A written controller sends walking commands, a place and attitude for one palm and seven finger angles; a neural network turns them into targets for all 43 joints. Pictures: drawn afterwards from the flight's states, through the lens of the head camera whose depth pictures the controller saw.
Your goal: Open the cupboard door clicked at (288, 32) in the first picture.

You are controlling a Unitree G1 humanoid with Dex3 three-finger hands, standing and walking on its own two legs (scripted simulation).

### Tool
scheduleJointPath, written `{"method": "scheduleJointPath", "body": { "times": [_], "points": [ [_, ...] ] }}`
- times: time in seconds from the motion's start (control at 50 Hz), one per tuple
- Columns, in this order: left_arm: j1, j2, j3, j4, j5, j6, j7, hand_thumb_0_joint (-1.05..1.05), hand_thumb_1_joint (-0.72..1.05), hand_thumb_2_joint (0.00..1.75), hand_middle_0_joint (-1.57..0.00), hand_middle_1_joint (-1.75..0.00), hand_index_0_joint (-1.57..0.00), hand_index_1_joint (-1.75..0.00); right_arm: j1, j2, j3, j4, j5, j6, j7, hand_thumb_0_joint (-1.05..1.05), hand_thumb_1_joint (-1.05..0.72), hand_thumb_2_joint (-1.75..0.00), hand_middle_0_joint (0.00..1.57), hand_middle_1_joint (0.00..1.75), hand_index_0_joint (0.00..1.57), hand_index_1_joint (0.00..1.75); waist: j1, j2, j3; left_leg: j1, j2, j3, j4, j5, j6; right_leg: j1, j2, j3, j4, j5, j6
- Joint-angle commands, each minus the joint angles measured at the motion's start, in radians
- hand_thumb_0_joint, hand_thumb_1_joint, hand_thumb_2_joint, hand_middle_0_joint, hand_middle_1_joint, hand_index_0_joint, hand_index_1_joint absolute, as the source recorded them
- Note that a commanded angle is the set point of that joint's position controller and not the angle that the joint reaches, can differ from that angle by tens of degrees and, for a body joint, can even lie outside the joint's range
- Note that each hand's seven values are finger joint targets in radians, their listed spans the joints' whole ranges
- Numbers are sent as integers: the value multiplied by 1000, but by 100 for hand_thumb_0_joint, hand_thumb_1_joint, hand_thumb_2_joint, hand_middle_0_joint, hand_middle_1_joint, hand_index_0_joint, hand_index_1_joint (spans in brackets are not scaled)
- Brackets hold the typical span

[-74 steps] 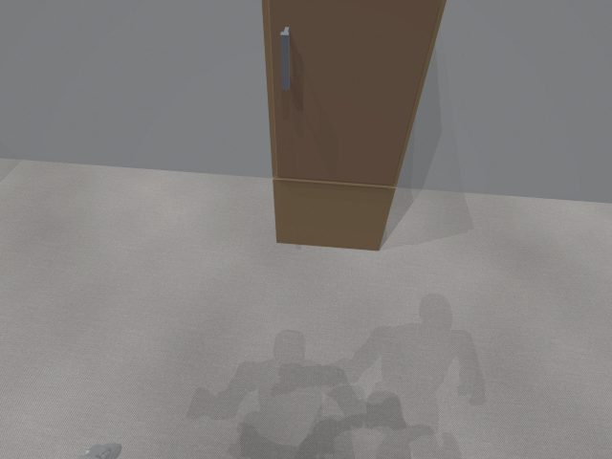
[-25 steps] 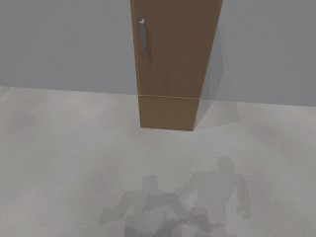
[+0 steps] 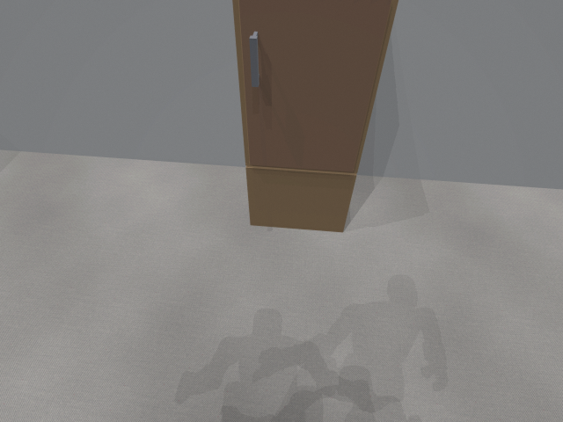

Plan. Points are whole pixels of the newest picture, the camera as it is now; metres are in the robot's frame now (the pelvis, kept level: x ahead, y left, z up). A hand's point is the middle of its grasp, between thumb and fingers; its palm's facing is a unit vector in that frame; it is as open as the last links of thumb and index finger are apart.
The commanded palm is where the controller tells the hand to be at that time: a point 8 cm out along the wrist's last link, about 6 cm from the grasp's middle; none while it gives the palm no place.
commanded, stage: walk to a spot facing it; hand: left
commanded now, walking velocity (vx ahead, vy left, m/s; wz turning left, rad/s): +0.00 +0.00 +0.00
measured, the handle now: (255, 59) +1.04 +0.14 +0.04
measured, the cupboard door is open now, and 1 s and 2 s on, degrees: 0 0 0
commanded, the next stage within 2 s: take the last steps up to it in 0.48 s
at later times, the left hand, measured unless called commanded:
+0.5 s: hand out of the picture +0.02 +0.18 -0.20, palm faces +0.02 -0.99 -0.14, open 7.4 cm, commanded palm none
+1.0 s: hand (221, 302) +0.38 +0.15 -0.18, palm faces -0.17 -0.97 -0.18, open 7.3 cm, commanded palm none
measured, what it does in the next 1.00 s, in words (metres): walks ahead: left foot, then right foot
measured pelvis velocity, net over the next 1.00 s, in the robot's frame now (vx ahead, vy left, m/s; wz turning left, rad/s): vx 0.23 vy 0.00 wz -0.12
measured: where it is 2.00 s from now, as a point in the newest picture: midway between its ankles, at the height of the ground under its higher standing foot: (291, 357)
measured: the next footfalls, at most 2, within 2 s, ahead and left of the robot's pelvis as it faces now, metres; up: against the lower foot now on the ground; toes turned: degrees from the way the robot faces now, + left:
left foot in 0.54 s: +0.11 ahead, +0.11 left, +0.00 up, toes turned +3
right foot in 1.00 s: +0.36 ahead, -0.11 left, +0.00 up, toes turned -15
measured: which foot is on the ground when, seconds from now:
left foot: down 0.00-0.40, up 0.42-0.52, down 0.54-1.00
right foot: down 0.00-0.54, up 0.56-0.98, down 1.00-1.00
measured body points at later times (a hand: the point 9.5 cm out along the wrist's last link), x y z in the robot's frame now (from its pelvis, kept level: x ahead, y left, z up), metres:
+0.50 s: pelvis +0.07 +0.01 -0.02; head +0.08 +0.03 +0.43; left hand +0.02 +0.23 -0.18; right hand +0.04 -0.23 -0.17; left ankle +0.03 +0.11 -0.73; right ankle +0.00 -0.12 -0.75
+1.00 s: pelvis +0.23 +0.00 -0.03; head +0.25 +0.00 +0.42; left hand +0.39 +0.20 -0.17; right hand +0.04 -0.14 -0.17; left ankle +0.07 +0.11 -0.74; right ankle +0.32 -0.10 -0.75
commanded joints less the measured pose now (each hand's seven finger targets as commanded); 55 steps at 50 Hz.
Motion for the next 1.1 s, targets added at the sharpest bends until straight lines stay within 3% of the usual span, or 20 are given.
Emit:
{"method": "scheduleJointPath", "body": {
  "times": [0.0,0.1,0.2,0.32,0.38,0.42,0.46,0.5,0.52,0.54,0.56,0.6,0.66,0.86,0.9,0.94,0.96,0.98,1.02,1.08],
  "points": [
    [-37,207,45,-62,-3,-24,15,0,90,90,-20,-30,-20,-30,-43,-201,-41,-64,2,-20,-14,0,-90,-90,20,30,20,30,0,1,-58,8,113,-94,-57,120,32,8,-118,97,-68,122,-29],
    [51,76,18,-23,-1,1,18,0,90,90,-20,-30,-20,-30,41,-66,-12,-29,-8,1,-9,0,-90,-90,20,30,20,30,-3,-8,-55,12,101,-58,-33,-70,11,-28,-102,106,-66,-107,-16],
    [111,69,38,-42,8,11,-2,0,90,90,-20,-30,-20,-30,87,-79,-32,-44,-14,5,-6,0,-90,-90,20,30,20,30,4,10,94,-113,114,-74,-41,-381,41,-153,-58,135,-21,-346,-46],
    [232,23,58,-39,7,-18,-1,0,90,90,-20,-30,-20,-30,143,-26,-46,-61,-5,-26,-15,0,-90,-90,20,30,20,30,19,-19,69,-142,115,-18,139,-184,58,-94,-70,186,69,-134,-94],
    [355,56,80,3,4,-34,15,0,90,90,-20,-30,-20,-30,107,38,-43,-90,-4,-37,-17,0,-90,-90,20,30,20,30,48,-196,54,-340,35,121,405,-236,7,92,-234,416,-31,105,-196],
    [406,40,86,18,11,-40,29,0,90,90,-20,-30,-20,-30,36,58,-44,-120,-3,-46,-16,0,-90,-90,20,30,20,30,76,-160,76,-462,60,99,485,-371,3,172,-293,460,-30,318,-263],
    [350,19,86,8,16,-39,34,0,90,90,-20,-30,-20,-30,89,80,-49,-112,5,-52,-16,0,-90,-90,20,30,20,30,27,-130,52,-346,83,62,353,-349,15,96,-276,389,32,335,-237],
    [234,-21,84,-25,3,-34,26,0,90,90,-20,-30,-20,-30,316,81,-55,-29,3,-62,-23,0,-90,-90,20,30,20,30,-97,-26,-11,115,65,63,57,-104,34,-214,-117,209,241,218,-136],
    [214,-94,78,-60,-9,-29,15,0,90,90,-20,-30,-20,-30,474,-28,-82,24,-15,-68,-37,0,-90,-90,20,30,20,30,-130,279,-51,302,319,-252,-49,-27,104,-452,45,38,550,-90,-49],
    [152,-90,80,-94,0,-38,19,0,90,90,-20,-30,-20,-30,522,-32,-77,33,-17,-57,-41,0,-90,-90,20,30,20,30,-132,297,4,265,475,-361,-119,85,164,-550,32,-6,728,-357,-37],
    [119,-89,80,-86,7,-29,20,0,90,90,-20,-30,-20,-30,481,23,-59,26,-14,-54,-46,0,-90,-90,20,30,20,30,-115,144,86,170,480,-331,-108,189,185,-569,-19,22,810,-323,-35],
    [154,-132,73,-52,11,-20,8,0,90,90,-20,-30,-20,-30,395,86,-38,1,-13,-63,-51,0,-90,-90,20,30,20,30,-54,27,139,82,410,-165,-84,417,178,-537,-71,8,838,-228,-20],
    [201,-176,67,-32,12,-3,-1,0,90,90,-20,-30,-20,-30,400,114,-31,15,-10,-76,-53,0,-90,-90,20,30,20,30,-18,154,107,89,285,26,-88,513,118,-504,-65,-45,802,-112,-9],
    [-54,-167,58,-132,9,-14,-9,0,90,90,-20,-30,-20,-30,478,132,-47,74,-17,-61,-48,0,-90,-90,20,30,20,30,-43,130,150,134,258,78,-87,628,142,-378,-39,-171,321,-6,-34],
    [20,-146,66,-118,11,-22,-4,0,90,90,-20,-30,-20,-30,462,114,-53,75,-16,-57,-48,0,-90,-90,20,30,20,30,-1,118,86,140,266,69,30,776,140,-241,-6,-182,273,-39,-57],
    [233,-93,86,-58,16,-40,1,0,90,90,-20,-30,-20,-30,412,96,-59,59,-5,-55,-43,0,-90,-90,20,30,20,30,103,78,-25,29,218,104,300,679,98,70,-8,-172,159,64,-74],
    [357,-4,108,-28,22,-55,12,0,90,90,-20,-30,-20,-30,430,135,-55,42,4,-56,-30,0,-90,-90,20,30,20,30,143,-75,-126,-179,139,134,587,330,64,296,-219,63,104,68,-140],
    [425,67,121,-8,7,-55,19,0,90,90,-20,-30,-20,-30,452,178,-52,12,8,-57,-30,0,-90,-90,20,30,20,30,117,-211,-205,-379,-1,113,916,-350,37,384,-460,445,-23,173,-252],
    [247,21,109,-57,-5,-45,24,0,90,90,-20,-30,-20,-30,348,175,-69,-16,-1,-34,-21,0,-90,-90,20,30,20,30,77,-93,-39,-443,90,-11,1045,-259,58,81,-449,393,-166,-249,-246],
    [123,-102,73,-77,6,-58,35,0,90,90,-20,-30,-20,-30,365,209,-64,-9,-23,3,-11,0,-90,-90,20,30,20,30,-22,-46,64,-368,145,-4,918,-139,30,-215,-345,140,-220,-238,-164]
  ]
}}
